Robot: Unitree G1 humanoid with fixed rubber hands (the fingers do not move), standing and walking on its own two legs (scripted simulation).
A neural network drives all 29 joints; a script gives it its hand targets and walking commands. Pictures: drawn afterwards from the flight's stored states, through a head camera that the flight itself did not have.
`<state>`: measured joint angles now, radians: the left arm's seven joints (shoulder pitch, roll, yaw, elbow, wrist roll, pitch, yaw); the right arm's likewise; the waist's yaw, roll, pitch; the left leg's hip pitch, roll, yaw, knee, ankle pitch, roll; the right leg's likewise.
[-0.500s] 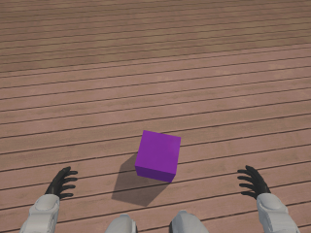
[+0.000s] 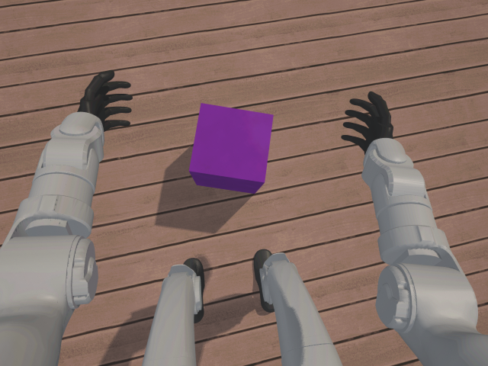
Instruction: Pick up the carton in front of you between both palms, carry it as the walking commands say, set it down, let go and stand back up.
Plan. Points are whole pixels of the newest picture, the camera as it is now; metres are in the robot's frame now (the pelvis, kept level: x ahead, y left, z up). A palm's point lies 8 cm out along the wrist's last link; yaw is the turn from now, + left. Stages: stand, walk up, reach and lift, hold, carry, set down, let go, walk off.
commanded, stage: reach and lift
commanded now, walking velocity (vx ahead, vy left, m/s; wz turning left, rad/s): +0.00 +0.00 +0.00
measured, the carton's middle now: (230, 153) +0.55 -0.05 -0.55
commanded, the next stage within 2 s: none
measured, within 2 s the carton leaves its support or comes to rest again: neither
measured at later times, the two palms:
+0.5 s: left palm (140, 81) +0.60 +0.13 -0.17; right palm (332, 114) +0.51 -0.23 -0.17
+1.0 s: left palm (166, 131) +0.59 +0.13 -0.41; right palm (303, 152) +0.49 -0.24 -0.40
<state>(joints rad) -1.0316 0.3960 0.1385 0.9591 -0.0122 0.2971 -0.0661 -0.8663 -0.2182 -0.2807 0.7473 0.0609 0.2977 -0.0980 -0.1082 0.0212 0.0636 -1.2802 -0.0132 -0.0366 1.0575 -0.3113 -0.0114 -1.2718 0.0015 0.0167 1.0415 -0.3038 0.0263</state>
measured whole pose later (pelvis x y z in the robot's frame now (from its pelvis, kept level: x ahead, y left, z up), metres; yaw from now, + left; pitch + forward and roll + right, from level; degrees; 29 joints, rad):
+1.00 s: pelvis -0.02 +0.01 -0.25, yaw -5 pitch +46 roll -4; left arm -1.60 0.49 -0.01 1.13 -0.14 0.18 0.06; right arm -1.38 -0.25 -0.31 0.93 0.17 0.15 -0.15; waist -0.12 0.00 0.21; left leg -2.25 -0.07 -0.07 2.01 -0.56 -0.03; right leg -2.24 0.04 0.02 1.95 -0.52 0.07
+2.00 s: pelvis -0.02 +0.02 -0.31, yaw -4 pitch +35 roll -3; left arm -1.69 0.38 0.09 1.18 -0.04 0.20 0.03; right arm -1.53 -0.22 -0.40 0.99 0.02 0.22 -0.07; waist -0.08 -0.01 0.46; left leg -2.23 -0.06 -0.05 2.25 -0.64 -0.01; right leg -2.22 0.03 0.02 2.20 -0.59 0.07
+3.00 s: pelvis -0.01 +0.01 -0.12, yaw -1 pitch +39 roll -1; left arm -0.97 0.01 0.38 0.70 0.20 0.41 0.04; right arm -0.90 0.05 -0.47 0.59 -0.19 0.43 -0.08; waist -0.04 0.02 -0.19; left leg -1.76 -0.12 -0.12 1.57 -0.50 -0.06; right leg -1.76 0.09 0.11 1.54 -0.48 0.08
